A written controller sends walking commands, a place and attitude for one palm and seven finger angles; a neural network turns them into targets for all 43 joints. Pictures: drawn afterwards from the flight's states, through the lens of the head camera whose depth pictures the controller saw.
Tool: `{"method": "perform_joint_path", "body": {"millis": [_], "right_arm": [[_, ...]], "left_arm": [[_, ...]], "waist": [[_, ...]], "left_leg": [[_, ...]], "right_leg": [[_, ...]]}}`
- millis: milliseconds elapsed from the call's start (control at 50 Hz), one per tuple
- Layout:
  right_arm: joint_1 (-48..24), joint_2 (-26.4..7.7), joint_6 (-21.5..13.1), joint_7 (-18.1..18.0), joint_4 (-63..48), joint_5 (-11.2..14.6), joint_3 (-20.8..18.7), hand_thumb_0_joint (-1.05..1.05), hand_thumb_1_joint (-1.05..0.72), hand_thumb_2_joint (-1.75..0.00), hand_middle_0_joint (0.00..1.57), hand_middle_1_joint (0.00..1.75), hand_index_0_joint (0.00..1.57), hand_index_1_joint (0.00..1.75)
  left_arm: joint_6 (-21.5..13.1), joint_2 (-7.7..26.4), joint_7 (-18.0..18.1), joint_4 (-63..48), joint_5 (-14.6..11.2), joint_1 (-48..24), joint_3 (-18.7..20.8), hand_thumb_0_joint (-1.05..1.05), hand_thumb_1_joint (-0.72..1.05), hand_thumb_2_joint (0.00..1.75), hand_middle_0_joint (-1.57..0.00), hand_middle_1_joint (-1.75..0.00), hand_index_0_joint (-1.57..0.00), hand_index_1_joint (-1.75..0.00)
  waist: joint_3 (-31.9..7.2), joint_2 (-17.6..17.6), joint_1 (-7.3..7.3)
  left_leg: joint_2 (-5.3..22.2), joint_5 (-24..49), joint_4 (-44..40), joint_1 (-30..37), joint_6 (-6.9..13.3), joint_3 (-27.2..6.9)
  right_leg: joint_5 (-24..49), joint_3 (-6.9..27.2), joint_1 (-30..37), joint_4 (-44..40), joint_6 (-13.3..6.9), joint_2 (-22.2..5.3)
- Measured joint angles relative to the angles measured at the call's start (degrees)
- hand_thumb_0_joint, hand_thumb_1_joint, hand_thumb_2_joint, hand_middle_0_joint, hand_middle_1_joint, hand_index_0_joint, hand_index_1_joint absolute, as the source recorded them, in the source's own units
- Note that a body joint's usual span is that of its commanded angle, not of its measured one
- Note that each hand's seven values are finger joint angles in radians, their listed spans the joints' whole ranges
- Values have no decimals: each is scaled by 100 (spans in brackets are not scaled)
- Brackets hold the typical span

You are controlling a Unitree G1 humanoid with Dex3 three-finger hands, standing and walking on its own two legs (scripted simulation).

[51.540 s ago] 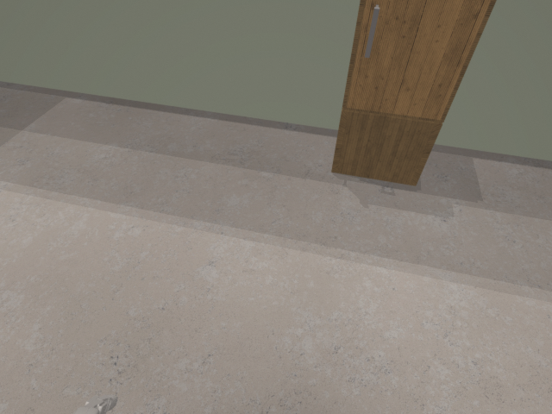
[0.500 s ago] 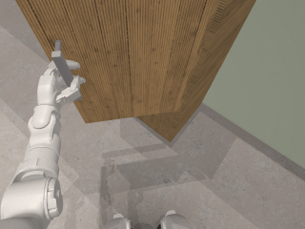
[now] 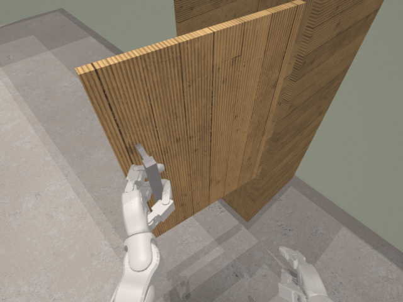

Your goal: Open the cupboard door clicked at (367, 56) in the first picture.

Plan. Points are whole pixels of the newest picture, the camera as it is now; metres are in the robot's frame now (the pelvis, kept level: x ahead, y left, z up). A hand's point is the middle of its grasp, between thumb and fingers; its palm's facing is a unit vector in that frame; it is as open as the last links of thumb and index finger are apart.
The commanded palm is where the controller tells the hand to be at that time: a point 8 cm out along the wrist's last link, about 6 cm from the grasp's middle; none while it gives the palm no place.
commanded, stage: pull the door open along its arc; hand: left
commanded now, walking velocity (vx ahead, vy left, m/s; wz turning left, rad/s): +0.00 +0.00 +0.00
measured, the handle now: (152, 180) +0.35 +0.12 +0.05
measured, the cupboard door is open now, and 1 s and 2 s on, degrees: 81 83 84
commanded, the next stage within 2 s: open thumb and fingers to let go in 0.06 s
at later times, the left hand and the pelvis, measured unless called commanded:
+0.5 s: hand (177, 204) +0.29 +0.06 +0.05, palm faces +0.38 -0.92 -0.01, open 8.8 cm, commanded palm +0.25 +0.11 +0.05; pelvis -0.01 -0.04 +0.00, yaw +4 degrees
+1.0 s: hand (177, 207) +0.29 +0.06 +0.05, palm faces +0.32 -0.95 +0.00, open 15.2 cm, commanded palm +0.25 +0.11 +0.05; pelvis -0.02 -0.01 -0.01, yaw +3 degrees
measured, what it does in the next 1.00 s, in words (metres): stands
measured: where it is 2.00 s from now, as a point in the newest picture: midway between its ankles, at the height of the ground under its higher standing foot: outside the picture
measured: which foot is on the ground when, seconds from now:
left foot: down 0.00-1.00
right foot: down 0.00-1.00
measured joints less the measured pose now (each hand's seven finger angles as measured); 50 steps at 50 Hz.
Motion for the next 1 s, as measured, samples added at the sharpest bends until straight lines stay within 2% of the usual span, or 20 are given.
{"method": "perform_joint_path", "body": {"millis": [80, 140, 200, 320, 400, 500, 620, 700, 820, 1000], "right_arm": [[15, 64, -30, -99, 63, -63, 48, 0, -90, -90, 20, 30, 20, 30], [38, 43, -112, -159, 155, -118, 30, 0, -90, -90, 20, 30, 20, 30], [57, -38, -223, -189, 281, -154, -26, 0, -90, -90, 20, 30, 20, 30], [154, -188, -265, -276, 530, -136, -153, 1, -90, -90, 20, 30, 20, 30], [213, -267, -274, -331, 637, -92, -195, 1, -90, -90, 20, 30, 20, 30], [215, -311, -328, -361, 724, -63, -218, 1, -90, -90, 20, 30, 20, 30], [203, -328, -386, -314, 702, -64, -262, 1, -90, -90, 20, 30, 20, 30], [192, -318, -396, -283, 650, -59, -268, 1, -90, -90, 20, 30, 20, 30], [104, -250, -433, -273, 595, -75, -218, 1, -90, -90, 20, 30, 20, 30], [87, -130, -409, -234, 504, -112, -147, 1, -90, -90, 20, 30, 20, 30]], "left_arm": [[59, -125, 371, -99, 221, 242, -225, 2, 66, 71, -35, -127, -37, -132], [21, -115, 586, -42, 373, 180, -279, 2, 66, 74, -35, -128, -35, -132], [-22, -120, 744, 44, 418, 14, -300, 2, 68, 77, -35, -129, -34, -132], [-106, -30, 611, 192, 293, -192, -172, 1, 67, 79, -36, -131, -35, -132], [-145, 86, 420, 320, 118, -277, -64, 1, 53, 74, -36, -130, -35, -131], [-262, 134, 254, 526, -101, -427, 112, 1, 26, 63, -35, -128, -34, -128], [-424, 123, 223, 638, -87, -483, 156, 1, -12, 47, -32, -124, -32, -124], [-442, 79, 260, 643, -41, -421, 75, 0, -30, 39, -31, -120, -30, -119], [-449, 1, 406, 767, 66, -549, -85, -1, -44, 33, -27, -102, -27, -101], [-413, -105, 591, 764, 305, -571, -408, -1, -49, 30, -26, -69, -27, -68]], "waist": [[1, 8, -6], [31, 21, -10], [79, 63, -14], [110, 82, 25], [145, 103, 12], [176, 77, -7], [134, 70, -11], [120, 91, 8], [149, 88, 16], [104, 109, 48]], "left_leg": [[-9, 32, -46, 107, -88, -117], [-22, 54, -7, 54, -153, -223], [-43, 77, 62, -66, -207, -324], [-72, 167, 27, -180, -283, -371], [-85, 242, -75, -123, -277, -381], [-96, 295, -147, -96, -251, -421], [-97, 300, -117, -156, -276, -416], [-113, 289, -96, -151, -272, -403], [-140, 259, 0, -219, -206, -381], [-155, 149, 201, -331, -69, -298]], "right_leg": [[-30, -113, 131, -19, -84, -5], [-59, -222, 109, 29, -151, -18], [-83, -327, 19, 107, -203, -40], [-75, -378, -126, 177, -268, -73], [-35, -383, -85, 119, -290, -79], [27, -372, -71, 55, -307, -57], [41, -358, -132, 81, -298, -57], [40, -344, -120, 87, -264, -74], [42, -324, -162, 130, -198, -103], [14, -247, -247, 238, -76, -124]]}}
